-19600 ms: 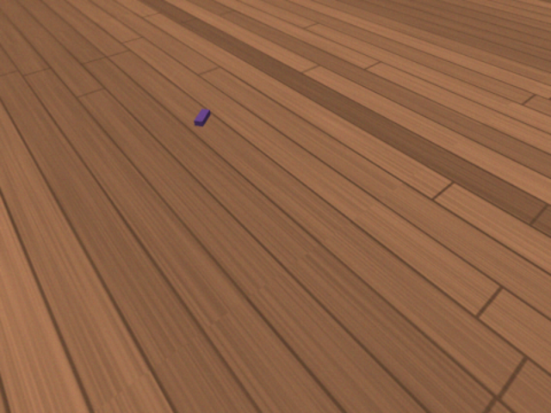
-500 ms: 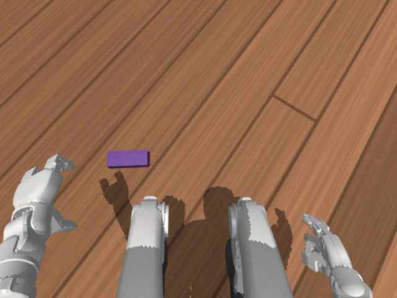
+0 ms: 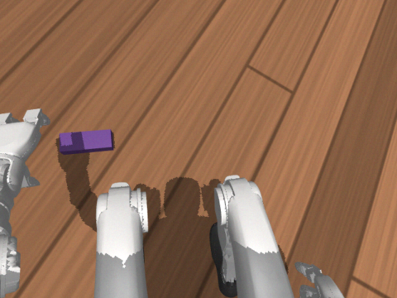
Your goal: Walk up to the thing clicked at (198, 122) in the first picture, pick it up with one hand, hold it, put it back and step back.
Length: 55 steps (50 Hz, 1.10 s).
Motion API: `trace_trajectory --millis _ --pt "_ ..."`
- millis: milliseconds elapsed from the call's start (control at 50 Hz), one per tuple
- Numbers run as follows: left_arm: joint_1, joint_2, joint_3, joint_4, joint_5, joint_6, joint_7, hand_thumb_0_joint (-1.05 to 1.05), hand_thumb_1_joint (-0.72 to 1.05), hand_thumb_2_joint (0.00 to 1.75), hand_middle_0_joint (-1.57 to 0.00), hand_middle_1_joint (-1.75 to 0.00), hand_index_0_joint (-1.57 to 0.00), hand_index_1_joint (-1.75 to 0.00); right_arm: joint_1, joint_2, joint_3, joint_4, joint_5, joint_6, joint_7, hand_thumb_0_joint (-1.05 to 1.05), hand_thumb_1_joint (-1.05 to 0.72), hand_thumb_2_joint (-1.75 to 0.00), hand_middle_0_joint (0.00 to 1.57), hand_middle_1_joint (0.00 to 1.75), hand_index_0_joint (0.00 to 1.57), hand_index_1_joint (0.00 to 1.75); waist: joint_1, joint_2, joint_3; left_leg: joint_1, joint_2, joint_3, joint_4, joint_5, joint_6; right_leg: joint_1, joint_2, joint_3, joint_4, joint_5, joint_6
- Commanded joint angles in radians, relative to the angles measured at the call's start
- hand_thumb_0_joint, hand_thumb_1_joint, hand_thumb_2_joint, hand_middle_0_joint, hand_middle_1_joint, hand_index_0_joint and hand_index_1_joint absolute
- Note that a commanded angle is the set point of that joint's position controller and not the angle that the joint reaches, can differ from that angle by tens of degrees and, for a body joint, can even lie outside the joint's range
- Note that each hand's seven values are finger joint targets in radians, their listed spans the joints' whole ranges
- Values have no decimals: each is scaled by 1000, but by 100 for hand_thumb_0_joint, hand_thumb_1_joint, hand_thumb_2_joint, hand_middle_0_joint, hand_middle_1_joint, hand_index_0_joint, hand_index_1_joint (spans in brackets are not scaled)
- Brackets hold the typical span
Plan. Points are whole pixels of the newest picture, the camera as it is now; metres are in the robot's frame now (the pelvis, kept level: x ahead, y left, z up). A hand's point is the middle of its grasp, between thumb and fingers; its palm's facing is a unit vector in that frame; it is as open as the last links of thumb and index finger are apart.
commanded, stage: rise first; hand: left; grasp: from above
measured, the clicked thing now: (87, 142) +0.49 +0.27 -0.35
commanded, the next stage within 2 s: none
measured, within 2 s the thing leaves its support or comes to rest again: neither
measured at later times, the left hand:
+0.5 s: hand (43, 147) +0.43 +0.33 -0.20, palm faces -0.44 -0.07 -0.89, open 13.4 cm
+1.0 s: hand (50, 143) +0.44 +0.32 -0.22, palm faces -0.45 -0.09 -0.89, open 13.5 cm
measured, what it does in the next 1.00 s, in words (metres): stands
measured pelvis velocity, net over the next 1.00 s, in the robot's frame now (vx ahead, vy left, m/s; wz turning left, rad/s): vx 0.01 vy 0.00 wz -0.05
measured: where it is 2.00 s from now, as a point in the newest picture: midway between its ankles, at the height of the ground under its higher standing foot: (180, 276)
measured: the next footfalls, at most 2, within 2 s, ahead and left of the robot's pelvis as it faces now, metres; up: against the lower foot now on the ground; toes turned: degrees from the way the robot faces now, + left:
none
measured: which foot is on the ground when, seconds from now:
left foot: down 0.00-1.00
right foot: down 0.00-1.00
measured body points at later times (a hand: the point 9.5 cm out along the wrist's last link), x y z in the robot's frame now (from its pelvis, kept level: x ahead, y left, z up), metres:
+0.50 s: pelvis +0.01 +0.00 -0.03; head +0.24 +0.08 +0.35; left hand +0.45 +0.33 -0.15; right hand +0.10 -0.27 -0.15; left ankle +0.09 +0.13 -0.34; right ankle +0.10 -0.14 -0.33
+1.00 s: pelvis +0.01 +0.00 -0.04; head +0.26 +0.07 +0.33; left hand +0.46 +0.32 -0.17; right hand +0.08 -0.28 -0.15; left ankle +0.09 +0.13 -0.34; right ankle +0.10 -0.14 -0.34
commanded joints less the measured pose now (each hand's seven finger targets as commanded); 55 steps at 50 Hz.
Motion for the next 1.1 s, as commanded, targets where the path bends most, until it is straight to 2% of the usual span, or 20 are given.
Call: trace_trajectory --millis 0,20,80,120,160,280,380,420,460,500,620,680,740,840,880,920,980,1000,1040,1080 --pt "-300 297 48 -101 31 -6 72 0 -46 97 -18 -83 -15 -85 134 -225 -66 -39 -18 -7 -7 0 -89 -90 20 30 20 30 5 217 -622 527 1 113 -246 57 54 204 3 -112 -220 99 -93" --pt "-276 303 54 -77 40 -2 77 0 -44 95 -19 -82 -17 -84 129 -227 -66 -34 -20 -5 -6 0 -89 -90 20 30 20 30 15 218 -621 540 3 107 -248 65 51 191 2 -116 -209 103 -94" --pt "-316 278 26 -62 68 -2 90 0 -41 92 -21 -81 -19 -82 127 -227 -66 -22 -28 -1 -1 0 -90 -90 20 30 20 30 -3 252 -625 565 9 94 -240 84 45 155 1 -125 -179 127 -95" --pt "-333 297 35 -62 85 -3 105 0 -39 90 -22 -80 -21 -81 135 -224 -63 -16 -34 3 2 0 -90 -90 20 30 20 30 -7 254 -649 563 7 101 -216 120 48 178 4 -122 -172 160 -92" --pt "-343 290 33 -45 92 -5 116 0 -40 90 -22 -79 -21 -81 139 -222 -62 -13 -40 6 6 0 -90 -90 20 30 20 30 -24 236 -641 535 6 105 -197 129 53 183 5 -121 -169 172 -88" --pt "-383 287 35 5 102 -4 143 0 -40 89 -21 -82 -20 -83 136 -229 -55 -6 -55 5 13 0 -90 -90 20 30 20 30 -40 270 -638 549 16 77 -194 128 46 119 4 -135 -123 165 -85" --pt "-399 305 46 39 104 3 163 0 -39 88 -22 -84 -21 -84 133 -228 -49 -8 -63 0 16 0 -90 -90 20 30 20 30 -46 259 -627 508 14 89 -169 110 52 120 10 -134 -117 161 -86" --pt "-388 292 40 53 102 9 166 0 -39 88 -22 -84 -21 -85 139 -218 -40 -6 -67 -2 19 0 -90 -90 20 30 20 30 -53 249 -620 485 9 105 -148 133 59 152 13 -130 -123 184 -82" --pt "-393 326 60 52 98 15 169 0 -39 88 -22 -84 -21 -85 141 -224 -41 -6 -67 -2 18 0 -90 -90 20 30 20 30 -49 240 -636 479 9 108 -138 142 61 165 14 -127 -122 195 -82" --pt "-401 314 51 45 91 19 168 0 -40 89 -20 -86 -20 -86 141 -221 -41 -9 -67 -2 18 0 -90 -90 20 30 20 30 -53 242 -644 484 13 104 -134 141 60 159 16 -129 -117 197 -84" --pt "-400 348 78 43 81 21 165 0 -41 90 -19 -88 -19 -88 143 -222 -32 -11 -71 2 20 0 -90 -90 20 30 20 30 -54 253 -656 473 13 107 -112 150 61 174 19 -129 -106 207 -83" --pt "-391 364 83 64 82 19 163 0 -43 92 -17 -90 -17 -90 145 -223 -24 -13 -75 3 22 0 -90 -90 20 30 20 30 -56 233 -628 424 11 113 -97 142 66 197 22 -125 -111 211 -83" --pt "-412 364 72 72 81 15 160 0 -43 91 -18 -90 -18 -90 150 -230 -20 -13 -79 2 23 0 -90 -90 20 30 20 30 -74 229 -609 403 13 111 -88 119 67 193 24 -128 -114 194 -83" --pt "-387 373 81 77 79 6 159 0 -44 92 -15 -93 -16 -92 154 -237 -14 -14 -84 2 25 0 -90 -90 20 30 20 30 -67 243 -614 425 14 101 -93 126 61 189 26 -141 -101 192 -83" --pt "-406 366 68 73 83 0 156 0 -45 93 -15 -93 -15 -93 152 -237 -11 -15 -83 5 27 0 -90 -90 20 30 20 30 -79 263 -613 433 15 98 -89 134 59 181 27 -143 -96 201 -83" --pt "-394 385 87 64 80 -2 162 0 -43 92 -16 -91 -16 -91 154 -242 -12 -13 -81 8 27 0 -90 -90 20 30 20 30 -68 266 -624 440 13 98 -87 160 58 189 26 -142 -86 223 -83" --pt "-405 378 82 67 83 -6 167 0 -45 93 -15 -92 -15 -92 154 -248 -10 -12 -86 10 30 0 -90 -90 20 30 20 30 -83 266 -621 448 16 92 -83 165 56 174 27 -150 -79 229 -82" --pt "-402 382 81 82 92 -6 170 0 -53 101 -15 -87 -11 -91 152 -249 -8 -14 -86 11 31 0 -90 -90 20 30 20 30 -83 283 -604 444 16 93 -85 155 55 165 28 -150 -79 220 -84" --pt "-407 373 71 100 87 -9 175 0 -49 97 -15 -90 -13 -91 142 -248 -6 -16 -85 9 30 0 -90 -90 20 30 20 30 -89 279 -577 421 17 92 -86 119 56 149 29 -152 -86 191 -85" --pt "-405 377 74 103 99 -9 180 0 -47 96 -17 -88 -15 -90 149 -248 0 -12 -89 6 32 0 -90 -90 20 30 20 30 -92 273 -578 426 15 95 -75 140 57 167 29 -149 -87 212 -83"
